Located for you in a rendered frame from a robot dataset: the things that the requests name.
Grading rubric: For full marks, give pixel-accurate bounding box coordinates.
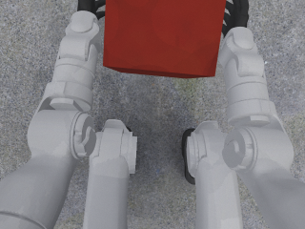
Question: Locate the right robot upper arm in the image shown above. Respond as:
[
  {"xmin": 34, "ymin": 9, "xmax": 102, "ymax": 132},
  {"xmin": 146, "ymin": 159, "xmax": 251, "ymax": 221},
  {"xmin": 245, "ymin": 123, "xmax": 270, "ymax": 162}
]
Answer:
[{"xmin": 222, "ymin": 126, "xmax": 305, "ymax": 229}]

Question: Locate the right robot forearm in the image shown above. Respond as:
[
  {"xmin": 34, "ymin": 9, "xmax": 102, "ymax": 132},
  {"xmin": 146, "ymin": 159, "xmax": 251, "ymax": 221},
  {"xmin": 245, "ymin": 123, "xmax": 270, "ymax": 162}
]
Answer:
[{"xmin": 217, "ymin": 27, "xmax": 295, "ymax": 154}]

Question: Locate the robot left thigh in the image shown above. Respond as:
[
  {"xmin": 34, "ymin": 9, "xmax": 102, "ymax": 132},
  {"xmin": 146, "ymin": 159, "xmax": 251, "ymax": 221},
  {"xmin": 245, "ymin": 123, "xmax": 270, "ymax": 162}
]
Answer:
[{"xmin": 82, "ymin": 128, "xmax": 137, "ymax": 229}]

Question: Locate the robot right hand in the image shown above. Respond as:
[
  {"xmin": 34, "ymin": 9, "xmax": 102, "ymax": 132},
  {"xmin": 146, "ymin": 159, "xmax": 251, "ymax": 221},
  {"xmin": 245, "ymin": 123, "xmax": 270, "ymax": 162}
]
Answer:
[{"xmin": 221, "ymin": 0, "xmax": 250, "ymax": 39}]

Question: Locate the robot left hand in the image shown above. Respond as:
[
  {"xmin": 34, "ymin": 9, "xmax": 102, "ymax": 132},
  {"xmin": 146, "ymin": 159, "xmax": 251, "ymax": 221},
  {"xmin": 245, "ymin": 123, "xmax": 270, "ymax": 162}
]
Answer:
[{"xmin": 77, "ymin": 0, "xmax": 106, "ymax": 20}]

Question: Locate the left robot forearm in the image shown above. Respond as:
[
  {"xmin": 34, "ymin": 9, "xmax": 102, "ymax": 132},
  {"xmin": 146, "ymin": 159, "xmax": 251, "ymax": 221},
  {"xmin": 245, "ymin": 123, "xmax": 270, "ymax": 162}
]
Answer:
[{"xmin": 27, "ymin": 10, "xmax": 103, "ymax": 149}]

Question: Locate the right robot shin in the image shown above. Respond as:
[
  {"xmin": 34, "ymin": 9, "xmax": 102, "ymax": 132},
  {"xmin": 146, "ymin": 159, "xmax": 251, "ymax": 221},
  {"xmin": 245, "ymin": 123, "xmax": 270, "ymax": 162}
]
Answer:
[{"xmin": 190, "ymin": 120, "xmax": 227, "ymax": 178}]

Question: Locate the carton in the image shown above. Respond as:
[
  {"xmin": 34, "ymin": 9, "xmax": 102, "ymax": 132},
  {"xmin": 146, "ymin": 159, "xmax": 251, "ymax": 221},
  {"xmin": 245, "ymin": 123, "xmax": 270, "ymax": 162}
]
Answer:
[{"xmin": 103, "ymin": 0, "xmax": 227, "ymax": 79}]

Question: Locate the left robot upper arm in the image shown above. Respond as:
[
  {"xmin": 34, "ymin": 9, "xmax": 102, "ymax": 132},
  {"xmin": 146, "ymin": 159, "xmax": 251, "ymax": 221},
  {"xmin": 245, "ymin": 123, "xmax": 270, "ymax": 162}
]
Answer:
[{"xmin": 0, "ymin": 110, "xmax": 97, "ymax": 229}]

